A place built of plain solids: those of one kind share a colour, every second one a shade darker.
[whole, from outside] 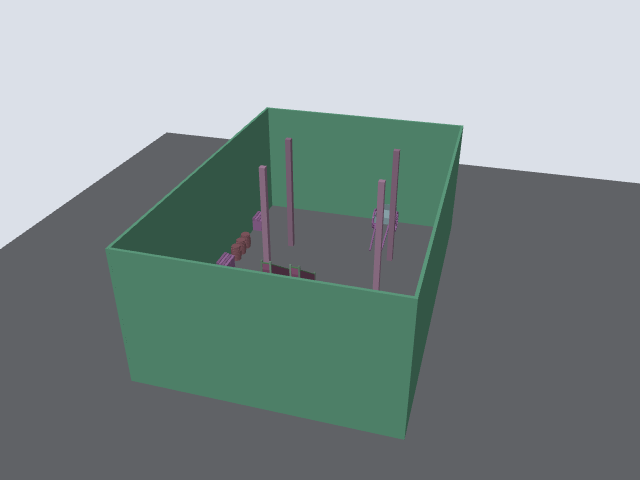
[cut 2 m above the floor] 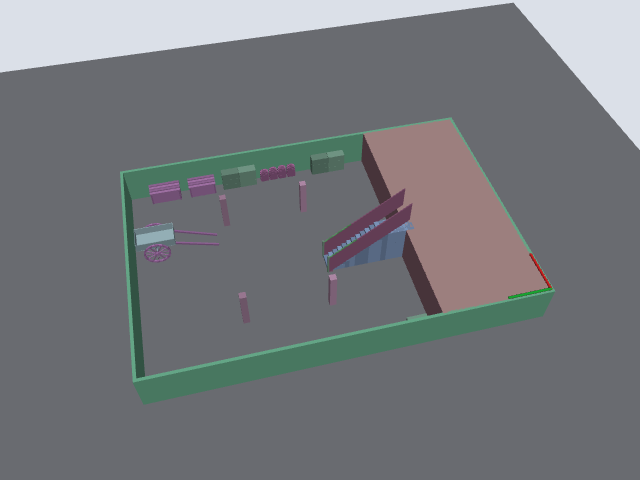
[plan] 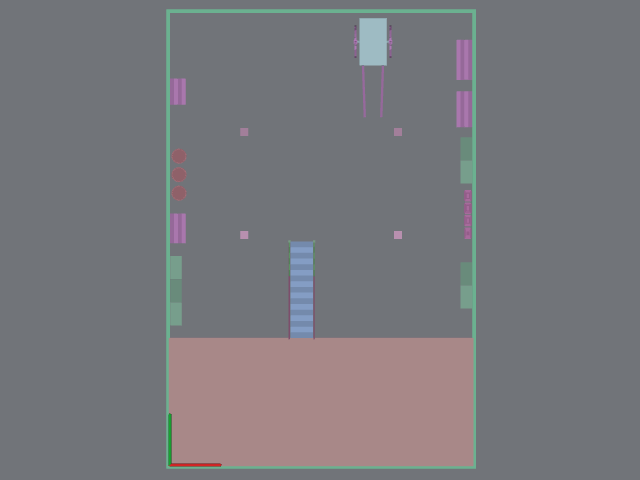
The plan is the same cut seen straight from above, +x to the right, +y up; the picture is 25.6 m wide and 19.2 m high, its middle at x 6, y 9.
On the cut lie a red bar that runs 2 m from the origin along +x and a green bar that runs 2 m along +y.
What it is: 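An aisled barn 12.1 x 18.1 m, 6.9 m high; a nave 6.2 m broad between two rows of posts 0.32 m square, 4.1 m apart, aisles 3.0 m broad; at the rear a loft 5.1 m deep at 2.97 m over closed bays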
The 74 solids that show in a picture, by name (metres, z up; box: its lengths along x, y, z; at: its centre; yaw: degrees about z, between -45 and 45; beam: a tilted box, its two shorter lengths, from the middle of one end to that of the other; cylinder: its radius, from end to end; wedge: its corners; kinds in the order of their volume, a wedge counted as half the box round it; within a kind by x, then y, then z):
{
 "loft_1": {"box": [12.19, 5.13, 3.02], "at": [6.04, 2.52, 1.46]},
 "wall_1": {"box": [0.15, 18.38, 6.98], "at": [-0.07, 9.04, 3.44]},
 "wall_2": {"box": [12.39, 0.15, 6.98], "at": [6.04, -0.07, 3.44]},
 "wall_3": {"box": [12.39, 0.15, 6.98], "at": [6.04, 18.16, 3.44]},
 "wall_4": {"box": [0.15, 18.38, 6.98], "at": [12.16, 9.04, 3.44]},
 "stair_1": {"box": [0.9, 0.64, 2.85], "at": [5.27, 4.99, 1.38]},
 "stair_2": {"box": [0.9, 0.64, 2.69], "at": [5.27, 5.22, 1.29]},
 "stair_3": {"box": [0.9, 0.64, 2.52], "at": [5.27, 5.44, 1.21]},
 "stair_4": {"box": [0.9, 0.64, 2.36], "at": [5.27, 5.67, 1.13]},
 "stair_5": {"box": [0.9, 0.64, 2.19], "at": [5.27, 5.9, 1.05]},
 "stair_6": {"box": [0.9, 0.64, 2.03], "at": [5.27, 6.12, 0.96]},
 "stair_7": {"box": [0.9, 0.64, 1.86], "at": [5.27, 6.35, 0.88]},
 "stair_8": {"box": [0.9, 0.64, 1.7], "at": [5.27, 6.58, 0.8]},
 "stair_9": {"box": [0.9, 0.64, 1.53], "at": [5.27, 6.81, 0.72]},
 "stair_10": {"box": [0.9, 0.64, 1.37], "at": [5.27, 7.03, 0.64]},
 "stair_11": {"box": [0.9, 0.64, 1.21], "at": [5.27, 7.26, 0.55]},
 "stair_12": {"box": [0.9, 0.64, 1.04], "at": [5.27, 7.49, 0.47]},
 "stair_13": {"box": [0.9, 0.64, 0.88], "at": [5.27, 7.71, 0.39]},
 "stair_14": {"box": [0.9, 0.64, 0.71], "at": [5.27, 7.94, 0.3]},
 "stair_15": {"box": [0.9, 0.64, 0.55], "at": [5.27, 8.17, 0.22]},
 "stair_16": {"box": [0.9, 0.64, 0.38], "at": [5.27, 8.4, 0.14]},
 "stair_17": {"box": [0.9, 0.64, 0.21], "at": [5.27, 8.62, 0.06]},
 "post_1": {"box": [0.32, 0.32, 6.98], "at": [2.97, 9.2, 3.44]},
 "post_2": {"box": [0.32, 0.32, 6.98], "at": [2.97, 13.32, 3.44]},
 "post_3": {"box": [0.32, 0.32, 6.98], "at": [9.12, 9.2, 3.44]},
 "post_4": {"box": [0.32, 0.32, 6.98], "at": [9.12, 13.32, 3.44]},
 "bales_1": {"box": [0.46, 0.92, 0.36], "at": [0.24, 6.04, 1.26]},
 "bales_2": {"box": [0.46, 0.92, 0.36], "at": [0.24, 6.97, 0.54]},
 "bales_3": {"box": [0.46, 0.92, 0.41], "at": [0.24, 7.9, 0.15]},
 "bales_4": {"box": [0.46, 0.92, 0.41], "at": [11.85, 6.72, 0.15]},
 "bales_5": {"box": [0.46, 0.92, 0.36], "at": [11.85, 6.72, 0.54]},
 "bales_6": {"box": [0.46, 0.92, 0.36], "at": [11.85, 6.72, 0.9]},
 "bales_7": {"box": [0.46, 0.92, 0.41], "at": [11.85, 7.65, 0.15]},
 "bales_8": {"box": [0.46, 0.92, 0.36], "at": [11.85, 7.65, 0.54]},
 "bales_9": {"box": [0.46, 0.92, 0.36], "at": [11.85, 7.65, 0.9]},
 "bales_10": {"box": [0.46, 0.92, 0.41], "at": [11.85, 11.72, 0.15]},
 "bales_11": {"box": [0.46, 0.92, 0.36], "at": [11.85, 11.72, 0.54]},
 "bales_12": {"box": [0.46, 0.92, 0.36], "at": [11.85, 11.72, 0.9]},
 "bales_13": {"box": [0.46, 0.92, 0.41], "at": [11.85, 12.65, 0.15]},
 "bales_14": {"box": [0.46, 0.92, 0.36], "at": [11.85, 12.65, 0.54]},
 "bales_15": {"box": [0.46, 0.92, 0.36], "at": [11.85, 12.65, 0.9]},
 "bin_1": {"box": [0.16, 1.19, 0.18], "at": [0.08, 9.47, 0.78]},
 "bin_2": {"box": [0.16, 1.05, 0.18], "at": [0.08, 14.94, 0.78]},
 "bin_3": {"box": [0.16, 1.19, 0.15], "at": [0.24, 9.47, 0.76]},
 "bin_4": {"box": [0.16, 1.05, 0.15], "at": [0.24, 14.94, 0.76]},
 "bin_5": {"box": [0.6, 1.01, 0.74], "at": [0.3, 14.94, 0.32]},
 "bin_6": {"box": [0.16, 1.19, 0.11], "at": [0.39, 9.47, 0.74]},
 "bin_7": {"box": [0.16, 1.05, 0.11], "at": [0.39, 14.94, 0.74]},
 "bin_8": {"box": [0.16, 1.19, 0.07], "at": [0.55, 9.47, 0.72]},
 "bin_9": {"box": [0.16, 1.05, 0.07], "at": [0.55, 14.94, 0.72]},
 "bin_10": {"box": [0.16, 1.44, 0.07], "at": [11.54, 14.23, 0.72]},
 "bin_11": {"box": [0.16, 1.61, 0.07], "at": [11.54, 16.21, 0.72]},
 "bin_12": {"box": [0.16, 1.44, 0.11], "at": [11.7, 14.23, 0.74]},
 "bin_13": {"box": [0.16, 1.61, 0.11], "at": [11.7, 16.21, 0.74]},
 "bin_14": {"box": [0.6, 1.4, 0.74], "at": [11.79, 14.23, 0.32]},
 "bin_15": {"box": [0.6, 1.57, 0.74], "at": [11.79, 16.21, 0.32]},
 "bin_16": {"box": [0.16, 1.44, 0.15], "at": [11.85, 14.23, 0.76]},
 "bin_17": {"box": [0.16, 1.61, 0.15], "at": [11.85, 16.21, 0.76]},
 "bin_18": {"box": [0.16, 1.44, 0.18], "at": [12.01, 14.23, 0.78]},
 "bin_19": {"box": [0.16, 1.61, 0.18], "at": [12.01, 16.21, 0.78]},
 "stair_guard_panel_1": {"wedge": [[4.75, 5.03, 2.82], [4.75, 5.03, 3.91], [4.75, 8.94, -0.02], [4.75, 8.94, 1.06], [4.8, 5.03, 2.82], [4.8, 5.03, 3.91], [4.8, 8.94, -0.02], [4.8, 8.94, 1.06]]},
 "stair_guard_panel_2": {"wedge": [[5.74, 5.03, 2.82], [5.74, 5.03, 3.91], [5.74, 8.94, -0.02], [5.74, 8.94, 1.06], [5.79, 5.03, 2.82], [5.79, 5.03, 3.91], [5.79, 8.94, -0.02], [5.79, 8.94, 1.06]]},
 "stair_guard_panel_3": {"box": [0.43, 0.06, 0.34], "at": [5.98, 5.03, 3.76]},
 "face_1": {"box": [4.82, 0.012, 2.99], "at": [2.41, 5.09, 1.45]},
 "face_2": {"box": [6.37, 0.012, 2.99], "at": [8.9, 5.09, 1.45]},
 "cart_rod_1": {"wedge": [[7.67, 15.96, 0.87], [7.67, 15.99, 0.79], [7.74, 13.91, 0.09], [7.74, 13.94, 0.0], [7.77, 15.97, 0.87], [7.77, 16.0, 0.79], [7.84, 13.92, 0.09], [7.84, 13.95, 0.0]]},
 "cart_rod_2": {"wedge": [[8.4, 13.92, 0.09], [8.4, 13.95, 0.0], [8.47, 15.97, 0.87], [8.47, 16.0, 0.79], [8.5, 13.91, 0.09], [8.5, 13.94, 0.0], [8.57, 15.96, 0.87], [8.57, 15.99, 0.79]]},
 "cart_1": {"box": [0.029, 1.9, 0.42], "at": [7.58, 16.93, 1.1]},
 "cart_2": {"box": [1.04, 0.028, 0.42], "at": [8.12, 15.99, 1.1]},
 "cart_3": {"box": [1.1, 1.9, 0.03], "at": [8.12, 16.93, 0.88]},
 "cart_4": {"box": [0.029, 1.9, 0.42], "at": [8.65, 16.93, 1.1]},
 "cask_1": {"cylinder": 0.26, "from": [0.36, 10.88, 0.85], "to": [0.36, 10.88, 0.9]},
 "cask_2": {"cylinder": 0.26, "from": [0.36, 11.62, 0.85], "to": [0.36, 11.62, 0.9]},
 "cask_3": {"cylinder": 0.26, "from": [0.36, 12.36, 0.85], "to": [0.36, 12.36, 0.9]}
}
